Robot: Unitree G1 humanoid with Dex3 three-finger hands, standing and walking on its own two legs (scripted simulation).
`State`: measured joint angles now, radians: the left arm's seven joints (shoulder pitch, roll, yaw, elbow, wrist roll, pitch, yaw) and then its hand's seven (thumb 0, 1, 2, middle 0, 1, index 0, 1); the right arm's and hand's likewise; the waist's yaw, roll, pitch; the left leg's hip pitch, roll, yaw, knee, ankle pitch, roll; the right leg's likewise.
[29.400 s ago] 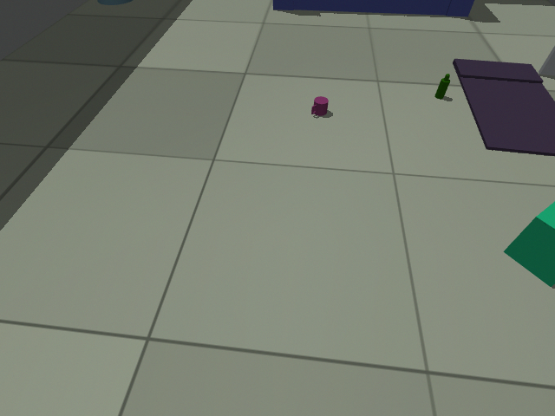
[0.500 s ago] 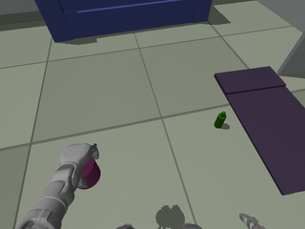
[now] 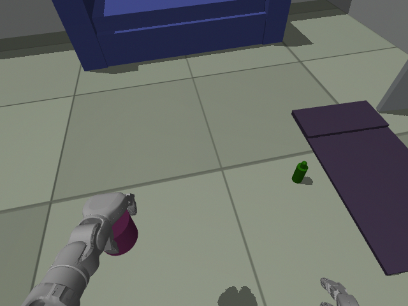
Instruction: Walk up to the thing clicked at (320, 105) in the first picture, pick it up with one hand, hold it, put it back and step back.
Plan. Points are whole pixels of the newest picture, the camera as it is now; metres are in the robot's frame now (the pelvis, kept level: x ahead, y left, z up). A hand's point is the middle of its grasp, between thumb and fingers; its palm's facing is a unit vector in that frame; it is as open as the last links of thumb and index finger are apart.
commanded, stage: hold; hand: left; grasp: from above
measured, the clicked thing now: (108, 235) +0.29 +0.25 -0.09
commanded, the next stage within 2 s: crouch in 1.40 s
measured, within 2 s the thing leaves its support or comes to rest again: neither
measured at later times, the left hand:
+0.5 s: hand (110, 230) +0.28 +0.22 -0.03, palm faces -0.45 -0.07 -0.89, open 10.6 cm
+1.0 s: hand (111, 228) +0.28 +0.21 -0.02, palm faces -0.44 -0.07 -0.89, open 10.7 cm
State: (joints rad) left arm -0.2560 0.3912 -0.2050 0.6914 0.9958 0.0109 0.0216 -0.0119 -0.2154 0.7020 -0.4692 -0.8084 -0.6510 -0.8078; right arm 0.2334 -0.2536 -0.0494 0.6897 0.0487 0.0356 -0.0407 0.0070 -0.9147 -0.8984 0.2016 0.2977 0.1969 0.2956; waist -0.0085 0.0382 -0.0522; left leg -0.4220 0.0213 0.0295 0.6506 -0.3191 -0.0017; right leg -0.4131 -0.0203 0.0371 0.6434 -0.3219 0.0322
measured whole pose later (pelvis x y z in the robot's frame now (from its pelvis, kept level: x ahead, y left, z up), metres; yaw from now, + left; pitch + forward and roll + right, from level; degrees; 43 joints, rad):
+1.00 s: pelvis -0.01 +0.00 +0.01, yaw +0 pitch +1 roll +0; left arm -0.23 0.39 -0.22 0.59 0.97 0.02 -0.06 -0.01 -0.20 0.69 -0.45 -0.82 -0.64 -0.82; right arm 0.18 -0.25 -0.03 0.67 0.07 0.06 -0.06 0.01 -0.92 -0.90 0.20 0.30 0.20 0.30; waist 0.02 0.05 -0.02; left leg -0.28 0.02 0.04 0.50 -0.23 -0.01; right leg -0.29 -0.02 0.04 0.52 -0.25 0.03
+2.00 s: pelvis -0.03 +0.00 -0.05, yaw +1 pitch +16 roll -1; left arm -0.43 0.38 -0.17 1.01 1.15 -0.07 0.27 -0.01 -0.16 0.66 -0.43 -0.82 -0.61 -0.82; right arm 0.21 -0.27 -0.08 0.69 0.00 0.05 -0.01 0.00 -0.91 -0.90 0.20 0.30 0.20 0.30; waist -0.05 0.00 -0.11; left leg -0.85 0.02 -0.01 1.00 -0.41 -0.01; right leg -0.83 -0.01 0.01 0.98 -0.42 0.03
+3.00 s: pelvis -0.08 +0.00 -0.35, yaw -3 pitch +37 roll -6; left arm -0.79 0.55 0.03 1.28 1.21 -0.12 0.39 -0.01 -0.19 0.67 -0.46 -0.81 -0.66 -0.80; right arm 0.12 -0.25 -0.04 0.74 -0.11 -0.06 0.09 0.00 -0.92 -0.90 0.20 0.30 0.20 0.29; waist -0.15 0.01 -0.14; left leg -2.12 0.02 -0.10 2.15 -0.68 -0.01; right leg -2.05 0.01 -0.03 2.09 -0.69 0.05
